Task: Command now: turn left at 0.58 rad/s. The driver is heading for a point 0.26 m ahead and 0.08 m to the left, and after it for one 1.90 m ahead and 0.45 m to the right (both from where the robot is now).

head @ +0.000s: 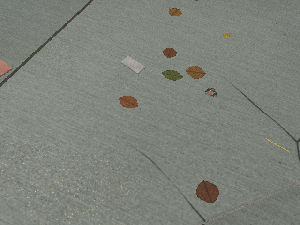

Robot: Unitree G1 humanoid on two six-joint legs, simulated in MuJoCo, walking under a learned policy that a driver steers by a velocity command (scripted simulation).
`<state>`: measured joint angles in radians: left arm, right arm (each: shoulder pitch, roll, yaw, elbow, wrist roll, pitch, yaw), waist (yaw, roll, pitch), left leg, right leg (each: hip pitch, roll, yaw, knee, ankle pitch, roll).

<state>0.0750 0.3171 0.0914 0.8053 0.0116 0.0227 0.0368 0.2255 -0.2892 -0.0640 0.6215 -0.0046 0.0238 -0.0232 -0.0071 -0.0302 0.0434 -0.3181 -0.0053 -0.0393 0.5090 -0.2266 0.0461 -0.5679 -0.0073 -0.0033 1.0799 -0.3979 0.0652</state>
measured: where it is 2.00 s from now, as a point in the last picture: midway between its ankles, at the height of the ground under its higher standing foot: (160, 151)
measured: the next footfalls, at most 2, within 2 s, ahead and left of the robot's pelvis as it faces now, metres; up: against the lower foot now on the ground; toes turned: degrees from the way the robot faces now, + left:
right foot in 0.28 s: +0.08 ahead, -0.13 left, +0.00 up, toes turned +13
left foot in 0.62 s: +0.27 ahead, +0.21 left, +0.04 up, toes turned +11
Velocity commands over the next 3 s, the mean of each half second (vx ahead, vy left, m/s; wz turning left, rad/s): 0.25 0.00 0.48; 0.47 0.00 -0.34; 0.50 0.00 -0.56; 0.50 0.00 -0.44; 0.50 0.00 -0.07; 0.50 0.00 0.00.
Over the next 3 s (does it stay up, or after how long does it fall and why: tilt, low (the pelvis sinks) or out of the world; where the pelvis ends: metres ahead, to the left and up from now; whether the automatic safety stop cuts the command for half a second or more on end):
stays up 1.32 -0.40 0.02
